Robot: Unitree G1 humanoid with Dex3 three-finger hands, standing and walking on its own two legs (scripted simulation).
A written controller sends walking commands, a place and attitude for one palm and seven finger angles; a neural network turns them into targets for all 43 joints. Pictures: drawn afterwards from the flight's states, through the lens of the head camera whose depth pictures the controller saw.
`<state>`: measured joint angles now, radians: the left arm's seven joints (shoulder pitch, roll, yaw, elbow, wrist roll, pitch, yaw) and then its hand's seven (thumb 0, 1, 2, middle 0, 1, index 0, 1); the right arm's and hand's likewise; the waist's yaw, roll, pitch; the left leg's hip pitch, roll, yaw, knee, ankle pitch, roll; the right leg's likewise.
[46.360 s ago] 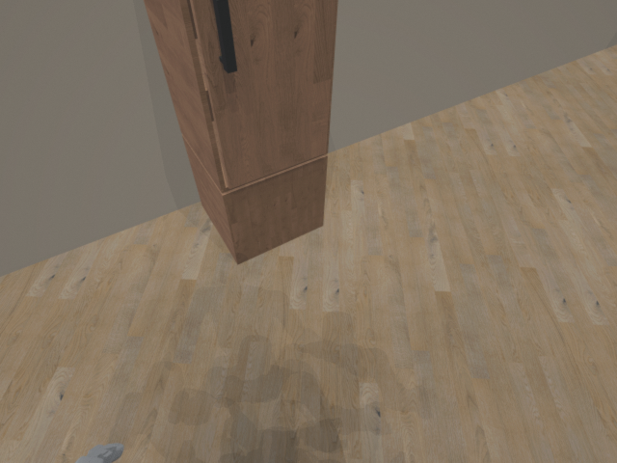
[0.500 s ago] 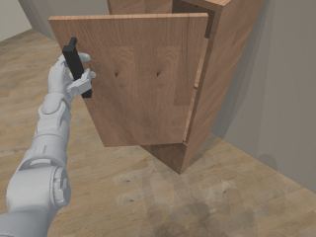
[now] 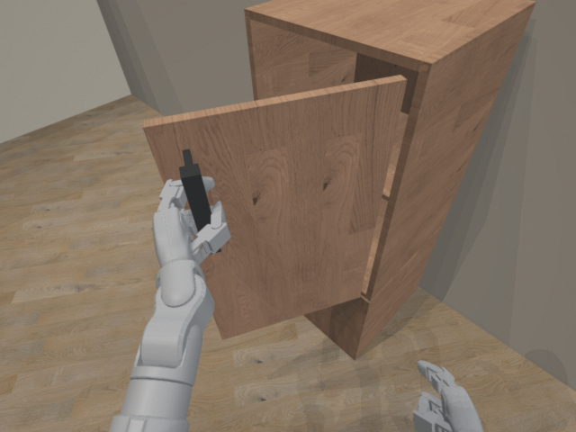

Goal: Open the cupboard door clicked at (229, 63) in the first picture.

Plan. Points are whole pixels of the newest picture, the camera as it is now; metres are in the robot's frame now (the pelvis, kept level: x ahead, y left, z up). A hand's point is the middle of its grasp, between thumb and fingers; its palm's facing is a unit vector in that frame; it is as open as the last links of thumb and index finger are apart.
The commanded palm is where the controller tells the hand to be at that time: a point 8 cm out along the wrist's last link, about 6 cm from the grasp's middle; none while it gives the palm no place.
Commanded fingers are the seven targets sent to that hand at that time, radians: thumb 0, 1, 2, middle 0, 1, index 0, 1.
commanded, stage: pull the door open along its arc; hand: left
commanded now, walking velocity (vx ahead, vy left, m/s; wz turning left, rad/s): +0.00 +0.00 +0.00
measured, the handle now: (200, 203) +0.39 +0.16 +0.14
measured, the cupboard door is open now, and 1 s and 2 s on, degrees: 63 80 87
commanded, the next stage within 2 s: open thumb and fingers to let go in 0.46 s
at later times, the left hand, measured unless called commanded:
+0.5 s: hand (273, 291) +0.25 +0.04 +0.14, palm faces +0.25 -0.97 -0.01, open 6.3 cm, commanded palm +0.19 +0.08 +0.14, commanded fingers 0.00 0.90 0.90 -0.40 -1.35 -0.40 -1.35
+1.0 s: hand (253, 270) +0.27 +0.06 +0.14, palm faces +0.36 -0.93 +0.00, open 11.1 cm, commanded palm +0.22 +0.08 +0.14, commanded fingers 0.00 -0.50 0.30 -0.29 -1.15 -0.29 -1.15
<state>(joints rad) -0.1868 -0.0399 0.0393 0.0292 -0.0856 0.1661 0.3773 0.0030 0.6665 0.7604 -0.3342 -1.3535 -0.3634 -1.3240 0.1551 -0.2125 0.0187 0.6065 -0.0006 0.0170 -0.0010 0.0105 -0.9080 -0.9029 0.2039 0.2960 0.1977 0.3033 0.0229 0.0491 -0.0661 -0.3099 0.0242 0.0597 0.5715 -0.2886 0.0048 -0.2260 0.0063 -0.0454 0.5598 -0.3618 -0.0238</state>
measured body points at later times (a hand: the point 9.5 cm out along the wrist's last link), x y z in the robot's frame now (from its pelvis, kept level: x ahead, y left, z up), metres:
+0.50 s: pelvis -0.01 -0.02 +0.00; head -0.04 -0.06 +0.45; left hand +0.23 +0.09 +0.14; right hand +0.19 -0.21 -0.09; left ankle +0.01 +0.12 -0.73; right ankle -0.04 -0.10 -0.73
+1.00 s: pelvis -0.02 -0.01 +0.00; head -0.04 -0.04 +0.45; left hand +0.25 +0.11 +0.14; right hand +0.20 -0.20 -0.09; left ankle +0.01 +0.12 -0.73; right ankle -0.04 -0.10 -0.73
